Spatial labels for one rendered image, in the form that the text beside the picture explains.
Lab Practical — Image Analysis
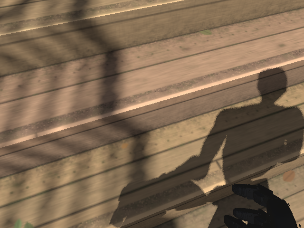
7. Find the robot right hand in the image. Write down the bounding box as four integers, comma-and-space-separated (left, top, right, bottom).
223, 183, 301, 228

